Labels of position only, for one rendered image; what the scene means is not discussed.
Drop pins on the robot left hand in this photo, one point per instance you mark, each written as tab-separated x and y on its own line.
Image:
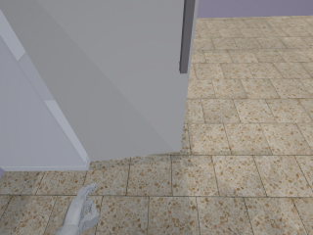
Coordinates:
77	208

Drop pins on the left robot forearm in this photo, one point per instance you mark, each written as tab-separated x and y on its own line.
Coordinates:
68	229

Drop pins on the handle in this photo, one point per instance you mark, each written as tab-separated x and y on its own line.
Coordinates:
187	27

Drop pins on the fridge door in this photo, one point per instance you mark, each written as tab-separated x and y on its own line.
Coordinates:
112	67

